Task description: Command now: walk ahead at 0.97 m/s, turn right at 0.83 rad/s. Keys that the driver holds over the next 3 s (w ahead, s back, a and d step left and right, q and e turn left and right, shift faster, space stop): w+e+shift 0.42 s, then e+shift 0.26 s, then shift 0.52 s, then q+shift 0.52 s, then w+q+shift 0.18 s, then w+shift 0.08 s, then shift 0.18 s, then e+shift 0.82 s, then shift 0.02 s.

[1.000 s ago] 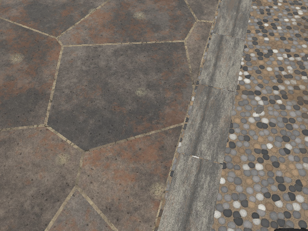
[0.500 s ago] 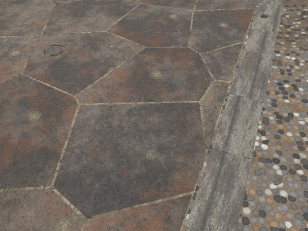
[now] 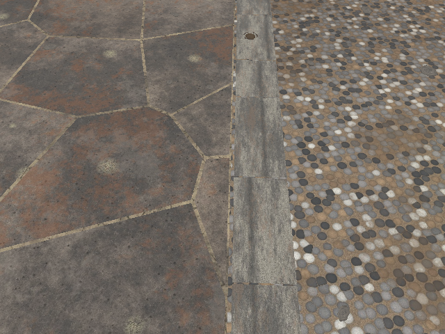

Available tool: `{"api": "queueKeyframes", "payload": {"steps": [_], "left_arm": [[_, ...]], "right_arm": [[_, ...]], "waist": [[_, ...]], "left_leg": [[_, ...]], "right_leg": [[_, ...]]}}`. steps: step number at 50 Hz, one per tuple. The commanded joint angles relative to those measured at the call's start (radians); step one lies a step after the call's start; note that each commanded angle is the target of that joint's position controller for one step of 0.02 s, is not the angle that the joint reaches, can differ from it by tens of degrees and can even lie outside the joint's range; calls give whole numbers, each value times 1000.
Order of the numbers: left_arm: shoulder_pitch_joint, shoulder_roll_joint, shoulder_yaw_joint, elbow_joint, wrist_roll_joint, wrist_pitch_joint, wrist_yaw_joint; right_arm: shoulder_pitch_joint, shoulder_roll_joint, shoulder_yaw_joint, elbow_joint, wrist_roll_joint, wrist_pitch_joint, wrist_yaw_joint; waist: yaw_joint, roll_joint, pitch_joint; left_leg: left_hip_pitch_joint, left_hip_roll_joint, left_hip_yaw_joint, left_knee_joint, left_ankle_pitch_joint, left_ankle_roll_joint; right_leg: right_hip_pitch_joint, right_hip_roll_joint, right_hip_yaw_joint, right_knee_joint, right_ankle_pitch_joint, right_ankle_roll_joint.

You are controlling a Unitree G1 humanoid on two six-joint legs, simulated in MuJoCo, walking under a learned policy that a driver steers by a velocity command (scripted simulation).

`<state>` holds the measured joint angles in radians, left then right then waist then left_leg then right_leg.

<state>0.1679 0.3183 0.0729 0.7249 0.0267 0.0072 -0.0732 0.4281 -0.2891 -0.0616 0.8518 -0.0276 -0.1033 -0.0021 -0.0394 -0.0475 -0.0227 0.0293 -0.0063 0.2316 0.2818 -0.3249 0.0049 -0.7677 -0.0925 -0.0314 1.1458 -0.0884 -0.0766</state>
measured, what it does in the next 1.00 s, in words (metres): walks ahead, turning right: right foot, then left foot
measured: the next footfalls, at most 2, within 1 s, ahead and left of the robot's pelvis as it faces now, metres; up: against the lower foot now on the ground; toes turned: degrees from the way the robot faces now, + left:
right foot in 0.20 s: +0.35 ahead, -0.07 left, +0.00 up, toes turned -15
left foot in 0.60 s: +0.81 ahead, -0.07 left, +0.00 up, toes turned -38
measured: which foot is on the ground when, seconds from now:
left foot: down 0.00-0.20, up 0.22-0.58, down 0.60-1.00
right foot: up 0.00-0.18, down 0.20-0.60, up 0.62-0.98, down 1.00-1.00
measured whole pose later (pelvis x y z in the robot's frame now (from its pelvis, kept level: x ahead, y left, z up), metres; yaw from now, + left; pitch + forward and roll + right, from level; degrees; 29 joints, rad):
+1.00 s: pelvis +0.67 -0.14 -0.01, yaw -49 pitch +0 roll +3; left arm 0.06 0.31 0.05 0.55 0.00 0.04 -0.01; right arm 0.18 -0.33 -0.07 0.79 0.02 -0.04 0.00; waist -0.06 -0.01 0.07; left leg -0.24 0.06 0.19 0.53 -0.28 -0.03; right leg -0.41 -0.03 0.03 0.57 -0.13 -0.02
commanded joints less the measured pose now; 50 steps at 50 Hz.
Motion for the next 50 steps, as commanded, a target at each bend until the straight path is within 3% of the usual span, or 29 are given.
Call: {"api": "queueKeyframes", "payload": {"steps": [1,2,3,5,7,8,9,10,11,12,13,14,17,20,24,27,28,29,30,31,32,34,35,37,40,43,48,49,50], "left_arm": [[-93,-2,-19,-76,-9,-3,-18],[-135,-23,-33,-117,-3,-5,-27],[-174,-11,-35,-122,-1,-7,-31],[-171,4,-34,-112,-11,-13,-24],[-2,54,-17,-72,-17,-13,-8],[183,96,5,-23,-20,-13,5],[380,149,37,42,-17,-17,26],[350,201,74,49,-43,0,52],[216,324,83,0,6,13,47],[247,300,88,-32,0,16,53],[240,247,77,-1,-3,6,64],[223,197,62,20,-6,-9,69],[143,139,32,6,-14,-55,77],[159,150,35,4,-20,-79,67],[234,170,51,32,-31,-68,58],[257,186,58,40,-34,-54,72],[247,98,40,17,-106,-51,93],[162,136,39,-4,-90,-50,97],[152,41,14,-39,-50,-43,97],[342,-52,-15,-59,-24,-39,95],[399,83,0,-86,-70,-33,87],[184,160,28,-120,-82,5,98],[151,157,33,-129,-70,23,102],[153,80,19,-160,-63,40,100],[99,13,-6,-185,-45,31,96],[73,37,-8,-174,-40,24,76],[-16,75,7,-201,-29,26,58],[-8,96,17,-196,-24,23,63],[8,166,33,-209,-19,21,77]], "right_arm": [[-91,-30,4,-45,-3,-28,-5],[-69,-75,-3,-42,-1,-34,-6],[-60,-75,-3,-27,3,-32,-10],[-23,-122,-10,-22,3,-18,-19],[-38,-202,-30,-34,-2,14,-36],[-83,-234,-41,-52,-8,35,-38],[-117,-235,-43,-71,-11,48,-31],[-146,-164,-33,-74,-4,42,-13],[-65,-52,2,-198,-1,19,3],[-177,-103,6,-236,-8,-12,-1],[-213,-107,13,-243,-5,-29,0],[-225,-101,19,-243,-11,-29,-3],[-178,-84,31,-219,-50,35,-3],[-347,-56,47,-292,-37,53,12],[-463,-25,66,-326,-9,36,20],[-411,-76,50,-319,-10,24,-1],[-452,-135,1,-357,51,-18,-15],[-284,-173,-18,-319,65,-31,-26],[-79,-189,-22,-269,43,-27,-31],[-21,-219,-17,-277,-9,-12,-24],[-67,-235,-36,-267,0,4,-16],[-260,-76,-5,-314,2,39,-40],[-301,-57,6,-313,4,46,-40],[-338,-77,-3,-270,8,38,-29],[-353,-135,-30,-215,17,22,-14],[-390,-166,-40,-196,42,33,-10],[-363,-183,-38,-149,69,52,-3],[-326,-146,-26,-132,62,53,-1],[-265,-97,-7,-120,29,54,3]], "waist": [[45,82,165],[56,118,195],[53,82,214],[63,82,158],[171,147,30],[264,171,-63],[338,136,-150],[306,-52,-111],[106,-236,-170],[187,-26,-247],[147,64,-81],[86,142,13],[-13,141,79],[20,103,137],[106,44,102],[100,1,7],[65,47,-42],[-58,24,-139],[-105,41,-302],[-12,315,-474],[16,420,-559],[1,192,-231],[23,125,-133],[76,136,-19],[74,141,-41],[74,131,-109],[70,125,-80],[64,98,-81],[50,-49,-112]], "left_leg": [[-128,172,15,-219,327,35],[-149,231,22,-223,427,36],[-113,223,59,-216,588,22],[-3,215,94,-110,1066,9],[76,258,83,151,1440,12],[38,282,60,382,1488,31],[-97,273,32,690,1305,48],[-365,80,19,1105,408,20],[-815,-54,-113,1440,-178,-43],[-904,-17,-311,1436,-95,-31],[-921,41,-328,1321,-50,-22],[-855,90,-328,1182,-22,-23],[-669,144,-314,996,-64,-66],[-608,149,-252,716,87,-95],[-481,36,-195,375,412,-61],[-319,-49,-232,236,403,-31],[-196,-52,-316,140,426,-37],[-24,-14,-294,119,544,-33],[262,187,-428,273,675,34],[516,471,-744,362,1123,154],[496,573,-1015,237,688,272],[166,409,-671,132,450,201],[3,355,-571,105,524,195],[-220,300,-422,36,566,192],[-262,303,-317,6,727,226],[-263,298,-240,24,709,225],[-267,275,-201,127,427,151],[-308,237,-174,192,342,110],[-387,159,-99,348,151,31]], "right_leg": [[-13,7,-48,-121,120,-23],[29,-22,-53,-223,136,-41],[56,3,-102,-283,136,-59],[173,98,-190,-366,119,-99],[365,169,-201,-376,4,-133],[554,195,-171,-365,-86,-158],[813,216,-101,-439,-158,-185],[969,147,71,-529,-245,-215],[1173,-108,668,-676,-252,-408],[1176,-162,856,-847,-416,-438],[1008,-164,826,-924,-434,-382],[840,-124,734,-929,-336,-333],[515,9,503,-934,-159,-293],[357,87,412,-989,-88,-271],[456,140,345,-856,431,-160],[578,152,396,-671,602,-65],[560,147,490,-562,425,-23],[552,168,442,-403,408,14],[422,217,359,-97,-82,65],[194,297,307,230,-719,99],[96,194,271,423,-572,129],[28,89,143,379,-378,162],[68,66,122,382,-370,171],[157,20,119,214,-391,153],[237,8,92,-75,-330,138],[376,29,74,-293,-141,111],[530,85,27,-597,-13,47],[615,91,36,-653,41,20],[732,-45,198,-707,380,-28]]}}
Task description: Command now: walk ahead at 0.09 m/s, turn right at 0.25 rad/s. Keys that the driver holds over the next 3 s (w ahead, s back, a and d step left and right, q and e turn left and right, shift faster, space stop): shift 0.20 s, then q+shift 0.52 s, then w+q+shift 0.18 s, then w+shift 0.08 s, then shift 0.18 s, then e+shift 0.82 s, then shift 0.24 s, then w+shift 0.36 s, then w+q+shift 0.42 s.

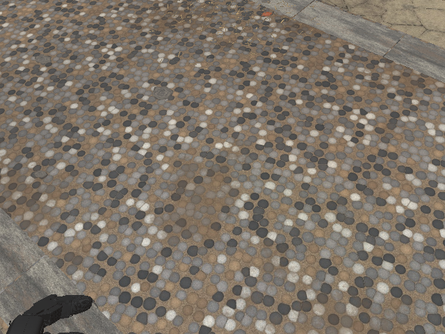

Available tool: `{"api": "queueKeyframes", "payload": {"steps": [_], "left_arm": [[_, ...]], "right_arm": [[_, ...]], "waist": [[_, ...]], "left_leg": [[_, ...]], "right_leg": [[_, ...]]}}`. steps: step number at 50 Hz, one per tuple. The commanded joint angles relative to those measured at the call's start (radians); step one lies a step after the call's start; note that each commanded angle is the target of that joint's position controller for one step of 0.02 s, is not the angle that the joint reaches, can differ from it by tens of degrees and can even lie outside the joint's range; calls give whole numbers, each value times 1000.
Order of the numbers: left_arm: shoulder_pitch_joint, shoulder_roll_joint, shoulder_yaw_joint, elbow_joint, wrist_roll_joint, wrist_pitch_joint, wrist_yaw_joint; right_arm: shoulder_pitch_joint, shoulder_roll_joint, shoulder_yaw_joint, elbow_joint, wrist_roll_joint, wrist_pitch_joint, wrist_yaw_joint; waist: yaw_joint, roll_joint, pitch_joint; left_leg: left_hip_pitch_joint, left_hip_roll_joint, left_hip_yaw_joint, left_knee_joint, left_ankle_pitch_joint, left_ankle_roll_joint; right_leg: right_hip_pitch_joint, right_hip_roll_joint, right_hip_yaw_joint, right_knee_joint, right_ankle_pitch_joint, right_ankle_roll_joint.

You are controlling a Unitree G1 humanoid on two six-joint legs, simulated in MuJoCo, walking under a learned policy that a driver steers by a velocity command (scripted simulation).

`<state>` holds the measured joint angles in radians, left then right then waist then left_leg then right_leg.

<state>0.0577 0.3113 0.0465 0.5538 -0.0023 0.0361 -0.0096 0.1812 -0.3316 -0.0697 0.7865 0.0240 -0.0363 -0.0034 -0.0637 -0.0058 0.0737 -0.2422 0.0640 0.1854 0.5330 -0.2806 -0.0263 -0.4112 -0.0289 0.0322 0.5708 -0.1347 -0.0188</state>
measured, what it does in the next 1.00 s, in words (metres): steps on the spot, turning left: left foot, then right foot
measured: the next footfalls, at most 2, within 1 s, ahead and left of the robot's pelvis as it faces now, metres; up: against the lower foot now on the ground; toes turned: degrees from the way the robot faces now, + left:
left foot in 0.28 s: +0.07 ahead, +0.14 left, +0.00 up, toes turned +2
right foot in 0.56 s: +0.10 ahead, -0.10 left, +0.00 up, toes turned +17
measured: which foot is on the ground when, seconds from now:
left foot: down 0.00-0.00, up 0.02-0.26, down 0.28-0.56, up 0.58-1.00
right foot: down 0.00-0.32, up 0.34-0.54, down 0.56-1.00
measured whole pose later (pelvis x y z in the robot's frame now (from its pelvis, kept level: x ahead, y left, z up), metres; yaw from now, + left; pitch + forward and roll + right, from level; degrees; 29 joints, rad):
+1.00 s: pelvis +0.07 +0.03 +0.02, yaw +34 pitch +2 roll +0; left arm 0.34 0.31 0.10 0.73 0.02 -0.06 0.02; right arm 0.13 -0.30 -0.10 0.65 0.00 0.05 0.06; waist 0.07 0.00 -0.03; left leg -0.60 0.12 0.01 0.94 -0.24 -0.04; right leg -0.02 -0.09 -0.30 0.27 -0.28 0.01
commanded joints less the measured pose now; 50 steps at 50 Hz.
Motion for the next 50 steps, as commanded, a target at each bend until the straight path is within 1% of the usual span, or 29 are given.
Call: {"api": "queueKeyframes", "payload": {"steps": [1,2,3,5,8,10,11,12,14,15,16,17,20,23,25,27,28,29,30,31,33,35,36,38,41,47,48,49,50], "left_arm": [[87,194,46,-75,41,-4,23],[113,129,33,-54,44,-13,19],[88,116,26,-35,36,-25,14],[20,110,26,-20,20,-36,13],[-35,83,21,-6,23,-33,17],[-15,66,18,15,22,-29,18],[-15,27,5,31,26,-29,19],[-26,26,5,39,23,-28,20],[32,81,29,68,7,-25,31],[65,82,34,68,17,-24,40],[69,60,35,62,29,-22,48],[8,62,40,57,31,-20,59],[-34,29,48,35,15,-25,63],[-8,17,48,40,-1,-47,50],[37,10,48,58,-10,-60,38],[155,38,67,101,-17,-61,25],[179,104,85,101,-4,-52,32],[118,171,94,74,42,-42,34],[84,128,79,40,60,-51,33],[29,75,63,25,54,-56,40],[-29,54,56,14,25,-60,56],[10,61,54,22,29,-57,73],[41,66,55,28,33,-53,79],[148,100,69,48,20,-56,80],[183,139,84,57,6,-76,70],[247,140,95,101,6,-112,46],[304,99,71,127,56,-114,17],[304,97,70,135,58,-117,6],[261,155,94,130,3,-118,17]], "right_arm": [[43,-17,26,-73,-48,-5,11],[-28,-82,7,-73,-26,10,6],[-40,-103,-2,-76,-8,22,4],[-21,-99,-8,-48,-21,37,-12],[18,-49,6,-23,-21,47,-15],[-3,-26,16,-21,-18,48,-14],[21,-10,23,-5,-18,49,-8],[39,-7,25,5,-17,49,-1],[-9,-84,11,-27,-33,51,6],[-41,-156,-4,-56,-38,51,2],[-72,-197,-22,-58,-19,55,-2],[-77,-193,-29,-72,-19,56,-5],[-23,-164,-36,-70,-22,35,-22],[-40,-158,-55,-81,7,34,-33],[-86,-153,-63,-102,23,65,-41],[-127,-122,-61,-135,29,86,-42],[-78,-59,-46,-138,16,90,-37],[-10,-41,-45,-157,7,81,-32],[17,-130,-69,-142,-7,70,-27],[20,-168,-87,-123,3,73,-23],[36,-139,-87,-97,0,92,-27],[2,-98,-73,-127,6,97,-17],[-29,-81,-66,-150,10,95,-12],[-82,-77,-56,-191,13,88,3],[-115,-88,-57,-224,13,72,22],[-155,-21,-34,-237,14,42,39],[-180,-25,-28,-232,-102,82,84],[-203,-13,-26,-242,-92,90,107],[-186,19,-20,-237,34,51,73]], "waist": [[47,-280,-275],[115,-189,-301],[92,-158,-247],[63,-110,-211],[31,-109,-213],[54,-120,-218],[44,-114,-237],[28,-116,-231],[48,-97,-169],[89,12,-143],[110,166,-104],[71,210,-48],[28,262,-70],[46,174,-138],[66,180,-173],[118,159,-207],[90,-9,-215],[32,-290,-190],[28,-216,-181],[10,-132,-142],[7,-87,-94],[38,-103,-87],[59,-108,-91],[118,-114,-138],[133,-104,-118],[140,-70,-26],[155,-57,-22],[160,-107,-2],[140,-91,40]], "left_leg": [[-263,-8,-61,319,-346,-23],[-278,-1,-179,447,-392,-45],[-300,8,-198,489,-356,-46],[-277,21,-216,458,-279,-50],[-132,0,-187,342,-186,-58],[-88,-11,-180,230,-132,-53],[-38,-2,-185,153,-81,-48],[20,-16,-162,62,14,-37],[13,-23,-173,-39,178,11],[-23,56,-276,-53,303,61],[-101,109,-379,-116,214,143],[-146,150,-491,-190,148,194],[23,202,-641,-194,332,257],[144,178,-646,-136,452,229],[105,121,-629,-119,422,190],[-24,46,-591,-61,255,126],[-195,-40,-503,121,-33,65],[-392,-161,-361,336,-339,6],[-400,-67,-366,541,-342,-20],[-401,-44,-344,624,-271,-32],[-444,-13,-306,690,-128,-63],[-452,-1,-254,700,-60,-90],[-469,6,-236,668,-44,-101],[-532,40,-220,614,-22,-104],[-617,67,-219,571,-16,-78],[-620,90,-207,461,39,-23],[-563,47,-154,400,53,-6],[-510,42,-139,342,63,11],[-482,55,-179,327,25,20]], "right_leg": [[449,-347,413,-163,527,-276],[383,-343,433,-192,426,-339],[346,-293,362,-193,380,-305],[279,-233,275,-190,334,-232],[172,-171,181,-181,350,-210],[181,-170,189,-176,302,-216],[188,-176,175,-171,245,-208],[170,-168,154,-158,176,-191],[151,-128,125,-129,-16,-114],[128,-71,71,-59,-137,-61],[118,29,-48,0,-192,-5],[95,77,-82,81,-167,22],[-71,107,4,248,-362,17],[-108,81,71,198,-369,25],[25,101,49,23,-251,41],[276,82,20,-220,-22,34],[426,-98,184,-271,19,-28],[397,-333,467,-292,190,-180],[337,-405,476,-299,216,-252],[294,-345,358,-292,179,-231],[286,-234,178,-283,108,-166],[282,-204,68,-287,191,-175],[313,-208,42,-289,210,-188],[425,-263,90,-367,-129,-200],[501,-326,133,-439,-407,-182],[497,-345,-8,-492,-390,-156],[464,-330,-85,-486,-415,-123],[412,-314,-124,-489,-409,-105],[391,-307,-117,-492,-275,-139]]}}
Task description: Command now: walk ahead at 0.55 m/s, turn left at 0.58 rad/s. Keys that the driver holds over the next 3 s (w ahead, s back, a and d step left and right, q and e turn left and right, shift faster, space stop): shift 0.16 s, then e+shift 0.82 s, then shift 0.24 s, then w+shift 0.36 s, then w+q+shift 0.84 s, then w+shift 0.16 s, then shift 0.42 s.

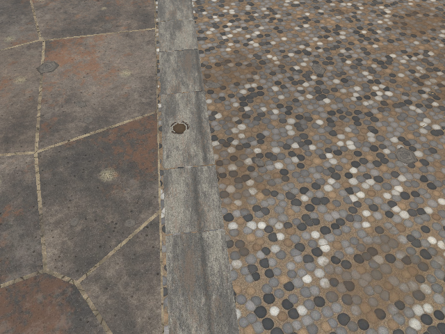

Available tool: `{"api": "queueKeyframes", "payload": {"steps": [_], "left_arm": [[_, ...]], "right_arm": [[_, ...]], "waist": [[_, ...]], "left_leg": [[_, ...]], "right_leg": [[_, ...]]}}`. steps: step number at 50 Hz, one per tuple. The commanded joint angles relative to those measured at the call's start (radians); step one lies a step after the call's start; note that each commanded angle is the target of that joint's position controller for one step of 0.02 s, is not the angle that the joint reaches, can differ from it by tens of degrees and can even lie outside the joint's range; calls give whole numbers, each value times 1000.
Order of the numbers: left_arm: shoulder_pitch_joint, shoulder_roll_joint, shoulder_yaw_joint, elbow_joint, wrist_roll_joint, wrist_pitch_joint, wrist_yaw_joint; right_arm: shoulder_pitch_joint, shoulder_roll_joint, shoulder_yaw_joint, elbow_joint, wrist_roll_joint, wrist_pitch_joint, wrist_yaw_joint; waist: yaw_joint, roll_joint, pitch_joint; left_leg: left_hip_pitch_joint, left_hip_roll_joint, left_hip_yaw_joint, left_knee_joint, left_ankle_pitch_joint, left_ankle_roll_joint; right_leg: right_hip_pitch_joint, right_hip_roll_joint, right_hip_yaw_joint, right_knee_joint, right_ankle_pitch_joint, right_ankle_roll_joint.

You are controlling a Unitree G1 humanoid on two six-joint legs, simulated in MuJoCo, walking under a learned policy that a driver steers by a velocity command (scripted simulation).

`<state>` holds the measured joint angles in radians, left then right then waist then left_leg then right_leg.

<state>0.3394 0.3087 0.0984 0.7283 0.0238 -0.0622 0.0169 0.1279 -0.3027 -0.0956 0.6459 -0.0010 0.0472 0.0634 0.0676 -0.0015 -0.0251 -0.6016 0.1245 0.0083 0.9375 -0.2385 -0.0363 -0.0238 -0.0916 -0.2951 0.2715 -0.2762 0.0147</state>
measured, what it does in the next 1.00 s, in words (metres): walks ahead, turning right: left foot, then right foot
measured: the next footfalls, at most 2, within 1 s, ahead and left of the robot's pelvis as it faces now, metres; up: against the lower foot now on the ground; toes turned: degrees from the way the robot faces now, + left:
left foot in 0.14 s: +0.17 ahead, +0.18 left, +0.00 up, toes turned +7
right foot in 0.68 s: +0.28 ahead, -0.03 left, +0.00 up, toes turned -19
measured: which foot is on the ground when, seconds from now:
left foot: up 0.00-0.12, down 0.14-0.66, up 0.68-1.00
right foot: down 0.00-0.14, up 0.16-0.66, down 0.68-1.00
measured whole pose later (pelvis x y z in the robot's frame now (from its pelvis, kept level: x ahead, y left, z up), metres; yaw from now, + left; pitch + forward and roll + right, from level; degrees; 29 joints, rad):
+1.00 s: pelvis +0.26 +0.09 -0.01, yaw -32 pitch +3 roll +1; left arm 0.15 0.34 0.12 0.58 -0.02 0.06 0.03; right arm 0.02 -0.30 -0.08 0.68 0.00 -0.01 0.00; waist 0.03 0.01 0.07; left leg -0.48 -0.05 -0.16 0.71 -0.32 -0.09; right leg -0.37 0.11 0.21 0.52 -0.19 -0.03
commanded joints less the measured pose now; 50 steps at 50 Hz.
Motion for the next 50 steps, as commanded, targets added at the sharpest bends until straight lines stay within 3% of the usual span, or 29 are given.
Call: {"api": "queueKeyframes", "payload": {"steps": [1,3,4,5,6,7,8,9,10,11,12,14,17,20,22,25,29,32,33,34,35,36,37,38,39,40,42,44,50], "left_arm": [[-27,162,41,-36,-33,-16,-9],[-38,184,47,-21,-41,-1,-15],[-39,208,54,-11,-54,6,-18],[-65,222,54,-4,-68,10,-20],[-64,198,43,2,-75,8,-23],[-64,139,17,-8,-51,-4,-24],[-32,14,-24,-77,7,-14,-20],[10,91,-14,-29,-37,-24,-17],[-53,135,-2,-30,-78,-15,-12],[-61,118,-8,-21,-72,-9,-7],[-55,117,-6,3,-52,-1,2],[9,119,5,41,-52,29,5],[-1,88,8,29,-49,55,10],[-71,52,1,-16,-42,65,-2],[-116,34,-5,-44,-42,73,-18],[-175,32,-6,-92,-42,90,-44],[-219,50,5,-146,-48,117,-70],[-152,84,29,-158,-53,127,-70],[-56,111,45,-138,-52,121,-56],[36,207,79,-132,-51,113,-25],[8,339,101,-143,-29,103,-18],[3,274,79,-172,-8,78,-31],[-60,242,68,-176,-22,61,-31],[-116,204,59,-175,-53,57,-24],[-181,169,48,-187,-71,64,-13],[-223,155,41,-203,-65,71,1],[-230,176,51,-215,-44,83,16],[-210,200,62,-212,-44,91,23],[-239,189,57,-233,-45,110,16]], "right_arm": [[-134,-3,19,-95,66,-51,-1],[-141,-17,21,-97,33,-65,-6],[-120,-33,14,-97,21,-63,-8],[-42,-51,1,-81,16,-60,-9],[116,-109,-32,-33,15,-53,-17],[270,-193,-64,9,15,-39,-37],[251,-341,-77,-8,-4,-42,-61],[209,-280,-53,-57,-16,-63,-53],[177,-206,-29,-41,-15,-77,-40],[158,-159,-19,-9,-4,-88,-36],[109,-115,-9,0,5,-95,-36],[38,-79,1,7,-9,-111,-40],[-26,-76,-1,12,-26,-127,-72],[-38,-69,1,22,-21,-110,-107],[-38,-82,-3,25,-15,-93,-118],[-31,-111,-14,28,-6,-70,-114],[-34,-140,-28,18,18,-41,-93],[-46,-154,-37,12,40,-36,-80],[-54,-146,-34,19,49,-36,-75],[-36,-131,-32,8,36,-48,-70],[-50,-44,-8,-68,-23,-66,-70],[-91,-88,-9,-51,-29,-81,-63],[-133,-105,-13,-68,1,-88,-59],[-126,-100,-13,-58,-2,-89,-66],[-120,-112,-19,-53,-16,-85,-77],[-113,-111,-21,-48,-16,-79,-80],[-91,-69,-9,-34,-11,-72,-77],[-79,-44,1,-24,-5,-69,-77],[-57,-80,-10,-13,7,-70,-64]], "waist": [[-5,-73,156],[-12,-68,152],[-31,-88,124],[-95,-94,75],[-177,-69,-23],[-242,-11,-114],[-138,326,-180],[-165,168,-358],[-170,104,-251],[-139,117,-155],[-110,100,-113],[-50,121,-83],[-18,97,-48],[-31,99,-13],[-51,98,-1],[-76,77,18],[-86,81,28],[-39,94,-26],[23,60,-69],[63,-73,-124],[-27,-328,-188],[32,-165,-347],[10,-100,-266],[-34,-17,-168],[-69,7,-97],[-94,-16,-76],[-100,-46,-85],[-92,-70,-116],[-69,-183,-124]], "left_leg": [[-113,-9,3,-121,-38,38],[-18,-36,44,-228,-83,59],[64,-66,72,-268,-86,74],[218,-114,102,-347,-17,101],[469,-175,113,-411,92,136],[724,-138,23,-399,239,156],[922,165,-448,-444,461,276],[884,315,-668,-552,512,398],[804,286,-463,-552,644,378],[716,230,-311,-544,645,332],[628,188,-235,-555,590,291],[480,156,-120,-621,631,250],[442,160,-12,-678,689,244],[470,138,88,-690,643,221],[491,139,130,-689,602,217],[539,170,158,-662,580,224],[600,201,187,-565,654,206],[622,187,223,-369,884,158],[573,147,257,-210,888,109],[353,61,254,40,565,32],[-61,-180,201,378,-417,-55],[-91,-175,-99,487,-465,-46],[-131,-145,-140,461,-386,-21],[-135,-117,-139,360,-311,-12],[-122,-103,-131,258,-249,-12],[-51,-106,-122,184,-208,-16],[28,-155,-97,47,-163,-43],[93,-182,-103,-70,-133,-61],[211,-204,-116,-287,-55,-42]], "right_leg": [[18,-249,174,-178,-55,-178],[17,-244,113,-118,127,-169],[8,-249,99,-61,275,-160],[-27,-234,63,56,510,-137],[-98,-190,14,261,689,-102],[-273,-132,-2,509,462,-32],[-629,6,42,912,-364,62],[-637,41,289,1066,-399,73],[-672,17,324,1094,-319,63],[-693,-13,324,1038,-265,42],[-668,-38,347,985,-200,31],[-537,-31,369,948,-84,25],[-542,-12,361,892,24,42],[-576,-20,329,742,139,50],[-569,-25,301,656,176,49],[-570,-29,267,563,155,31],[-547,-3,199,486,34,-9],[-399,77,143,372,-27,-70],[-250,113,147,243,105,-114],[-6,37,345,171,571,-195],[231,-214,818,188,949,-441],[262,-267,913,129,815,-486],[201,-246,818,106,689,-438],[108,-177,735,92,549,-365],[11,-140,691,79,474,-315],[-79,-101,651,71,465,-290],[-138,-57,628,85,512,-274],[-162,-36,639,110,499,-259],[-216,-4,756,165,258,-192]]}}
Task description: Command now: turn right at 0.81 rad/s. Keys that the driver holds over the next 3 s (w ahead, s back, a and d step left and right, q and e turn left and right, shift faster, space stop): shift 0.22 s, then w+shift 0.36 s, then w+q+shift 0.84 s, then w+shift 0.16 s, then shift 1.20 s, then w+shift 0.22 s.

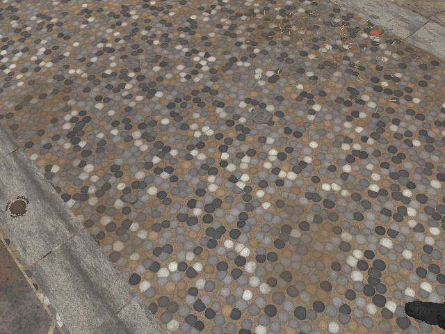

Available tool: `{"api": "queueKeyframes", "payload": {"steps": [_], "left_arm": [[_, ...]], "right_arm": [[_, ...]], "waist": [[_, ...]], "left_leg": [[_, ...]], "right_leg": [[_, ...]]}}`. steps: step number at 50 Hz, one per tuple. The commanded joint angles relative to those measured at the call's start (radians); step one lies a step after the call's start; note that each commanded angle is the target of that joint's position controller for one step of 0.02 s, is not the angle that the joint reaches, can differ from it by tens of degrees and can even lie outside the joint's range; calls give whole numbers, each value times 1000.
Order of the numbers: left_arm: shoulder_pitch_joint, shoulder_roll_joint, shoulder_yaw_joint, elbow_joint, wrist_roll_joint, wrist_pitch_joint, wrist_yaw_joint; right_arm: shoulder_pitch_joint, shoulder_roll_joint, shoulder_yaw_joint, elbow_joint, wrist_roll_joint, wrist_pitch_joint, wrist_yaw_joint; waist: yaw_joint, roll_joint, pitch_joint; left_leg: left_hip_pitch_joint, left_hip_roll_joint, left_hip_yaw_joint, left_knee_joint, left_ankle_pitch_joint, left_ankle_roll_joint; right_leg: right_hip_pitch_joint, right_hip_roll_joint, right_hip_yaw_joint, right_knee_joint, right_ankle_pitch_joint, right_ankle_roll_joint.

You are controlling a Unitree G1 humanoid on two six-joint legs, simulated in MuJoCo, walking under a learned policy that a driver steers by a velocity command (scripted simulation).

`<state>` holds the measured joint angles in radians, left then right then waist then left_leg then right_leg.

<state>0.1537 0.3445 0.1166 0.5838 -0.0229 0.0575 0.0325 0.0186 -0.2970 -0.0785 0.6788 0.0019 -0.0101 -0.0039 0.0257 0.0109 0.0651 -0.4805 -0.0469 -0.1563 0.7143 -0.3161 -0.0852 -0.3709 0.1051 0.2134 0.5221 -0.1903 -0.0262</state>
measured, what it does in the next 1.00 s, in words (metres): walks ahead: left foot, then right foot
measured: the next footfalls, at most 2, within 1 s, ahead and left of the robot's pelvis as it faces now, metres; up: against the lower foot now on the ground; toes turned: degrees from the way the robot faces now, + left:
left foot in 0.06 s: +0.11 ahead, +0.14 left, +0.00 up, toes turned -11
right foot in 0.42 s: +0.01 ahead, -0.10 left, +0.00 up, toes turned -9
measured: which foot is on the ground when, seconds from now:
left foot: up 0.00-0.04, down 0.06-0.42, up 0.44-0.80, down 0.82-1.00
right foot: down 0.00-0.06, up 0.08-0.40, down 0.42-0.84, up 0.86-1.00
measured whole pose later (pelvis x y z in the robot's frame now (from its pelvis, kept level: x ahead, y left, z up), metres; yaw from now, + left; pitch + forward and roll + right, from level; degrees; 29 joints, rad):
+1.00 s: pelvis +0.40 +0.03 -0.01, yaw +5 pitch +1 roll +1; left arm 0.21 0.26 -0.01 0.71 0.07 -0.09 -0.01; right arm 0.36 -0.33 -0.07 0.80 -0.02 -0.02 0.02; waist -0.01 -0.02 0.03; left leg -0.26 -0.19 -0.02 0.50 -0.24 0.16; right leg -0.48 -0.08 0.07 1.25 -0.31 -0.01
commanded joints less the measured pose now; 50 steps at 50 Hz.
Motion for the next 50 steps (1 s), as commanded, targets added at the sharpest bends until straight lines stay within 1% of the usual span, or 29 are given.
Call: {"api": "queueKeyframes", "payload": {"steps": [1,3,4,5,6,7,8,9,11,13,15,19,20,21,22,23,24,27,32,36,38,40,41,42,43,44,46,48,50], "left_arm": [[-65,141,32,-93,1,-9,-1],[-47,90,10,-91,3,-7,-1],[30,23,-13,-83,23,-7,-2],[33,68,-2,-117,20,-22,-3],[70,144,18,-85,18,-33,-3],[49,180,29,-54,13,-29,-5],[36,152,23,-36,15,-22,-2],[21,118,11,-40,18,-19,-1],[-14,58,-16,-49,12,-21,-7],[-8,18,-40,-46,8,-30,-17],[-18,30,-45,-48,-3,-41,-31],[83,22,-47,28,0,-83,-36],[150,16,-47,66,-2,-91,-34],[277,30,-42,101,-4,-103,-29],[355,112,-27,101,7,-111,-27],[360,199,-8,98,95,-107,-35],[311,137,-18,102,90,-110,-40],[248,79,-44,111,51,-130,-45],[277,75,-44,163,53,-157,-48],[322,77,-49,220,57,-164,-38],[319,102,-50,239,63,-165,-30],[321,156,-39,251,82,-145,-15],[287,169,-35,238,78,-133,-8],[303,129,-50,205,63,-140,-13],[269,28,-73,148,54,-165,-38],[162,86,-70,108,64,-183,-42],[94,68,-87,82,63,-203,-44],[103,45,-98,76,97,-171,-43],[92,37,-103,63,109,-134,-48]], "right_arm": [[76,-93,-30,-38,2,-18,7],[116,-117,-42,-25,-9,-26,9],[90,-180,-50,-50,-24,-23,3],[74,-226,-55,-51,-66,-20,4],[37,-180,-46,-78,-53,-26,0],[17,-126,-31,-82,-32,-23,-6],[19,-110,-25,-80,-17,-17,-10],[33,-112,-22,-69,-5,-13,-15],[83,-108,-16,-48,-6,-3,-23],[185,-129,-24,-18,3,1,-23],[198,-169,-32,-21,15,3,-22],[211,-176,-29,-14,36,-4,-14],[200,-142,-18,-21,31,-10,-12],[139,-66,6,-52,20,-27,-5],[100,19,31,-99,9,-60,10],[18,-57,11,-143,-74,-38,25],[-46,-100,-5,-152,-70,-31,34],[69,-113,-10,-97,-59,-21,71],[-14,-72,14,-106,-31,-3,92],[-101,-52,30,-137,-36,-2,103],[-62,-51,34,-130,-40,0,89],[147,-98,15,-78,-37,-2,70],[374,-138,-5,-7,-39,-9,59],[504,-238,-42,39,-49,-8,42],[462,-319,-65,41,-27,2,38],[417,-306,-64,24,-15,1,44],[402,-230,-50,59,-18,-11,27],[335,-175,-28,65,-20,-26,16],[339,-155,-18,66,-8,-44,18]], "waist": [[-32,-212,-221],[-38,-183,-217],[16,47,-222],[52,303,-142],[50,228,-127],[35,125,-106],[25,77,-99],[8,72,-94],[-16,94,-111],[-57,169,-178],[-69,240,-152],[-15,159,-56],[18,113,-43],[77,18,-72],[93,-189,-104],[126,-237,-40],[108,-133,65],[26,-142,41],[30,-133,90],[47,-98,120],[15,-113,53],[-96,-177,-109],[-206,-151,-214],[-233,-18,-302],[-139,285,-350],[-160,135,-329],[-97,-38,-117],[-13,-50,-36],[8,-14,6]], "left_leg": [[130,-22,58,-130,53,19],[275,59,30,-314,204,67],[344,278,-210,-386,293,151],[275,424,-504,-464,339,339],[250,444,-509,-453,292,396],[234,379,-348,-414,260,354],[240,307,-250,-400,227,306],[261,282,-213,-394,248,297],[302,240,-124,-384,342,291],[366,221,-117,-442,-61,280],[300,247,-154,-500,-272,276],[109,241,-104,-468,-293,257],[6,212,-62,-397,-265,230],[-192,156,6,-177,-201,174],[-437,63,154,167,-182,106],[-568,58,153,241,-176,114],[-616,114,110,303,-64,110],[-464,134,144,315,76,79],[-341,100,157,151,235,88],[-253,77,235,9,252,174],[-103,14,312,-23,169,233],[123,-79,349,18,30,279],[390,-107,326,-52,22,306],[714,9,86,-113,-187,349],[859,260,-529,-354,-477,452],[848,281,-702,-442,-408,476],[577,249,-495,-472,-160,425],[354,156,-343,-496,-75,401],[237,122,-302,-534,-64,422]], "right_leg": [[133,-196,254,-54,179,-138],[71,-138,220,45,49,-78],[-22,-18,85,270,-281,-25],[-201,51,-16,502,-503,26],[-218,-9,12,672,-449,53],[-211,-26,1,726,-367,69],[-205,-31,-15,733,-321,83],[-219,-31,-22,730,-283,94],[-188,-38,-69,625,-258,107],[-147,-60,-160,457,-270,104],[-49,-73,-213,303,-329,74],[240,-63,-284,-125,-126,-28],[366,-69,-281,-179,-87,-49],[569,-186,-114,-204,-153,-84],[696,-410,247,-251,-363,-165],[580,-517,454,-381,-600,-227],[534,-468,392,-390,-599,-222],[421,-336,171,-427,-391,-177],[346,-296,-80,-503,-134,-142],[415,-342,-228,-541,140,-112],[467,-341,-320,-396,697,-87],[515,-365,-368,-39,1231,-69],[401,-346,-387,257,1221,-52],[81,-278,-380,604,882,-32],[-280,-48,-306,962,-135,20],[-421,-64,-111,1046,-133,-4],[-396,-172,-107,886,-64,-14],[-293,-209,-114,761,-114,13],[-281,-225,-133,669,-159,47]]}}
Over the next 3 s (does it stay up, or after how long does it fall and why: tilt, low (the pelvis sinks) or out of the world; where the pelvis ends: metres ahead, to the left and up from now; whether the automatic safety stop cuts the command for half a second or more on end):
stays up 1.33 0.41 0.00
